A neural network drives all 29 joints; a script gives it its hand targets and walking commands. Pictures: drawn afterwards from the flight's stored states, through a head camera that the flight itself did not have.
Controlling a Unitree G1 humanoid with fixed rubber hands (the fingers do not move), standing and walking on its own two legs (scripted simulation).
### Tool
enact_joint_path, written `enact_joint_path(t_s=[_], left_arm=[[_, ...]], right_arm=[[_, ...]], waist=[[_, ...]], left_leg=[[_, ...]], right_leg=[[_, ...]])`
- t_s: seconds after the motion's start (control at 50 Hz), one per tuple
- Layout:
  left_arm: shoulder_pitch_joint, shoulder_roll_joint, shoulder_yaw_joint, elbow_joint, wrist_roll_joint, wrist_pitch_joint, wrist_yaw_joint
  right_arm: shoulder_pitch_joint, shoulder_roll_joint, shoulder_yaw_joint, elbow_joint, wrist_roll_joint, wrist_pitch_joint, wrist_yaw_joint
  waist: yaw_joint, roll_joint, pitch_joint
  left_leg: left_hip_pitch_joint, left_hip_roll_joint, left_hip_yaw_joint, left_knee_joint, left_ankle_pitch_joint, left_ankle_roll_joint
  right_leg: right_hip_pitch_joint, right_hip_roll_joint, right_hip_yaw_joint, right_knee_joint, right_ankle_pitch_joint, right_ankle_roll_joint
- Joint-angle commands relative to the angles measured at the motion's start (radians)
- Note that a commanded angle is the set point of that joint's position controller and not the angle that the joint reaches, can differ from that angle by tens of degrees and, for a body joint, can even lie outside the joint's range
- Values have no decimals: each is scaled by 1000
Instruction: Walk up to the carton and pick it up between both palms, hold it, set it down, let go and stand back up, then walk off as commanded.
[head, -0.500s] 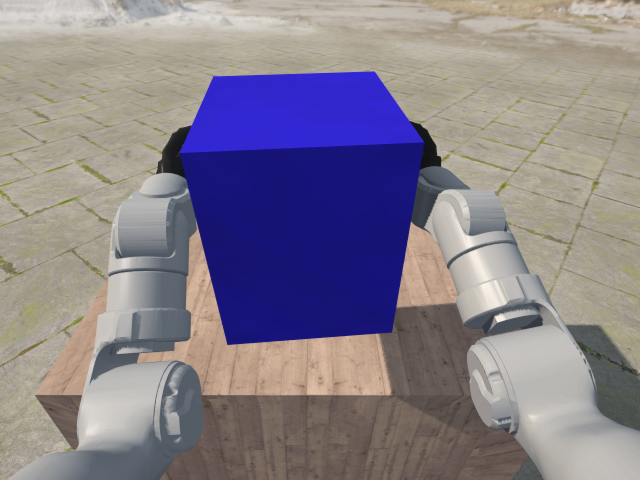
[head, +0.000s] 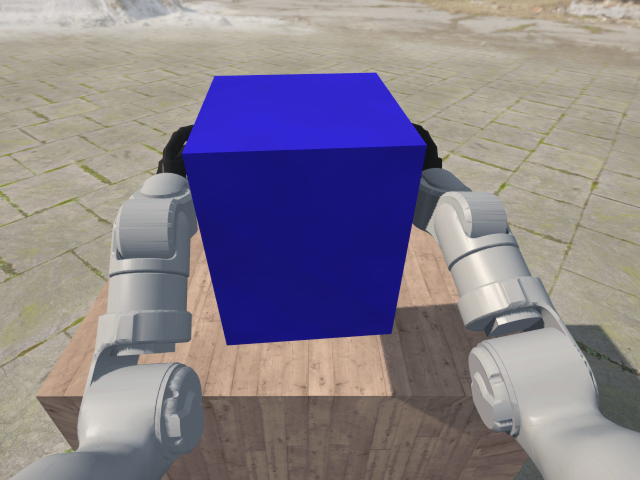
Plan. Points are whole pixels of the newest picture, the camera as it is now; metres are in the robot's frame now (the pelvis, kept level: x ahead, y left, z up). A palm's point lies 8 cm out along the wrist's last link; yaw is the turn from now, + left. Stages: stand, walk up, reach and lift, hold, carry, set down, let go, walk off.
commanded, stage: hold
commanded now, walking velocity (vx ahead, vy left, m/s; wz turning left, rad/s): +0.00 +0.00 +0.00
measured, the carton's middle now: (303, 205) +0.38 +0.00 +0.23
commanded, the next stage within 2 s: none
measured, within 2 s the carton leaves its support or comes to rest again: neither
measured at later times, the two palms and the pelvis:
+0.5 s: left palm (176, 188) +0.37 +0.15 +0.26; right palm (425, 183) +0.37 -0.14 +0.26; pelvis +0.00 +0.00 +0.00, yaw +0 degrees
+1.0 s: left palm (174, 187) +0.37 +0.15 +0.26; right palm (423, 182) +0.38 -0.14 +0.26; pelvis +0.00 +0.00 +0.00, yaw +0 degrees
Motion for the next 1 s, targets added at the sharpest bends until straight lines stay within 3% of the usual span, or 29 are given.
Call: enact_joint_path(t_s=[0.0,0.08,0.3,0.38,0.4,0.44,0.52,0.6,0.68,0.8,0.84,0.86,0.88,0.92,0.98], left_arm=[[-937,-638,-468,-226,-183,-136,-133],[-937,-634,-457,-187,-174,-130,-137],[-926,-636,-452,-186,-179,-136,-137],[-937,-640,-470,-225,-201,-140,-137],[-933,-626,-451,-198,-182,-134,-140],[-940,-624,-442,-178,-170,-133,-139],[-932,-629,-450,-198,-177,-134,-136],[-969,-629,-442,-173,-182,-139,-140],[-944,-634,-444,-162,-183,-143,-134],[-946,-646,-460,-192,-190,-141,-132],[-933,-634,-459,-198,-191,-140,-131],[-944,-628,-438,-152,-176,-136,-136],[-945,-629,-430,-171,-171,-141,-138],[-942,-643,-452,-183,-186,-139,-134],[-959,-644,-454,-187,-188,-141,-134]], right_arm=[[-874,769,283,-416,161,-35,122],[-895,763,261,-399,147,-38,125],[-905,778,280,-420,152,-43,122],[-873,780,277,-439,161,-35,115],[-887,773,281,-429,164,-33,113],[-886,770,269,-391,148,-30,118],[-890,776,279,-415,157,-35,117],[-914,774,249,-379,144,-40,125],[-911,775,266,-400,142,-37,123],[-889,769,263,-396,154,-39,125],[-871,765,268,-390,158,-31,120],[-875,750,252,-348,148,-27,123],[-887,775,264,-367,149,-34,125],[-905,772,261,-402,155,-39,125],[-920,769,261,-408,157,-43,125]], waist=[[-9,26,-502],[-7,30,-446],[1,17,-493],[-16,20,-509],[-2,14,-480],[-8,27,-457],[-2,24,-474],[-3,27,-464],[1,6,-492],[-5,35,-497],[-12,21,-486],[-9,19,-439],[6,8,-459],[-8,26,-488],[-4,29,-488]], left_leg=[[269,-53,-57,-6,274,-55],[240,-52,-52,-22,217,-51],[251,-53,-56,-15,238,-43],[254,-60,-56,-5,263,-49],[240,-62,-53,-12,239,-45],[245,-56,-52,-25,200,-39],[245,-58,-51,-13,241,-46],[234,-54,-52,-25,184,-37],[242,-56,-55,-21,219,-42],[255,-53,-58,-8,254,-49],[259,-54,-56,-9,266,-50],[243,-52,-58,-20,213,-47],[239,-50,-54,-26,210,-38],[252,-52,-56,-15,234,-47],[249,-53,-56,-12,242,-49]], right_leg=[[45,54,51,-26,270,82],[20,46,53,-37,212,80],[33,47,53,-29,249,82],[53,44,61,-20,308,88],[40,45,56,-25,277,91],[22,43,55,-30,220,85],[34,44,57,-29,265,87],[12,41,55,-36,188,77],[27,49,53,-35,217,85],[18,49,53,-29,247,79],[32,53,51,-31,272,82],[11,47,55,-39,212,82],[16,44,56,-37,209,86],[29,46,56,-30,233,78],[25,47,54,-29,241,80]])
